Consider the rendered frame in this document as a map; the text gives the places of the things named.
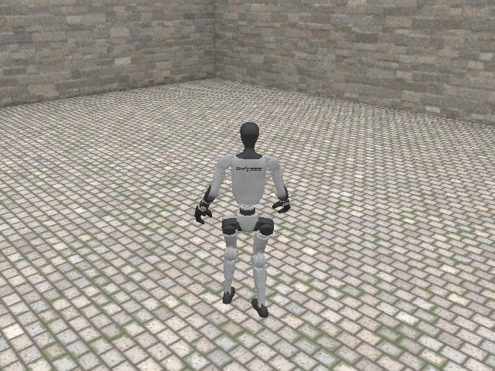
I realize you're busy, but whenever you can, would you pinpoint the robot torso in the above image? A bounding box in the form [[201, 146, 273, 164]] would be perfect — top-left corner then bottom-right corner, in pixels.
[[231, 153, 267, 232]]

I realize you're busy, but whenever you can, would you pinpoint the right robot forearm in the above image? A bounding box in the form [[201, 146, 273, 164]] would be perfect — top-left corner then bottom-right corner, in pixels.
[[278, 186, 289, 206]]

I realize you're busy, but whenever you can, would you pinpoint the robot head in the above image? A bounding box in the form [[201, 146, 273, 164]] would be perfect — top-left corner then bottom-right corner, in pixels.
[[236, 122, 262, 159]]

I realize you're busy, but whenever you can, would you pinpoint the right robot hand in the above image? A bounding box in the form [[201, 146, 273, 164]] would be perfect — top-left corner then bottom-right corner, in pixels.
[[272, 201, 291, 213]]

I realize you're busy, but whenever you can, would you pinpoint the left robot forearm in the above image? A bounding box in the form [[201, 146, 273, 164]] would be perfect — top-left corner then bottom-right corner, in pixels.
[[198, 185, 216, 212]]

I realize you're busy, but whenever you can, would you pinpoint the robot right upper arm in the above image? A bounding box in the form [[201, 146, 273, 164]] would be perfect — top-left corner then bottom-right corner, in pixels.
[[265, 156, 286, 197]]

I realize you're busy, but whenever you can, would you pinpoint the left robot hand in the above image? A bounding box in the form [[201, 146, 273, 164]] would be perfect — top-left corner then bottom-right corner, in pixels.
[[194, 206, 212, 224]]

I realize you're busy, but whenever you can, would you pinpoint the robot left upper arm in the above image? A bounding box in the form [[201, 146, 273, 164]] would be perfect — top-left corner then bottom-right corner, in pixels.
[[208, 155, 233, 197]]

